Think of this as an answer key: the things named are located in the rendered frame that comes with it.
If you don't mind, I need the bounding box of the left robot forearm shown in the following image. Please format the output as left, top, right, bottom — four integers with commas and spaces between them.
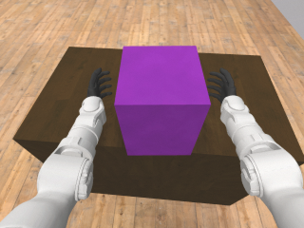
36, 96, 106, 193

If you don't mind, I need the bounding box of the left robot upper arm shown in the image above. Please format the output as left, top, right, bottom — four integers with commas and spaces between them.
0, 154, 94, 228

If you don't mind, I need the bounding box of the right robot forearm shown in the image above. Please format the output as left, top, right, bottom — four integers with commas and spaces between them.
220, 95, 303, 187

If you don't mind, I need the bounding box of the right robot hand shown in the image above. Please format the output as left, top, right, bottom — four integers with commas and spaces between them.
207, 67, 237, 105

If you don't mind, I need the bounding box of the right robot upper arm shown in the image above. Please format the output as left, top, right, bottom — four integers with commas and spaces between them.
240, 149, 304, 228

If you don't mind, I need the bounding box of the pedestal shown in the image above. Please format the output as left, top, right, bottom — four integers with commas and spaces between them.
12, 47, 304, 206

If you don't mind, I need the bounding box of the left robot hand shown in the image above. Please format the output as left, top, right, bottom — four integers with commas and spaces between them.
86, 67, 112, 99

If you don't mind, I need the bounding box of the carton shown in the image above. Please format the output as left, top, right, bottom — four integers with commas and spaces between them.
114, 46, 211, 156

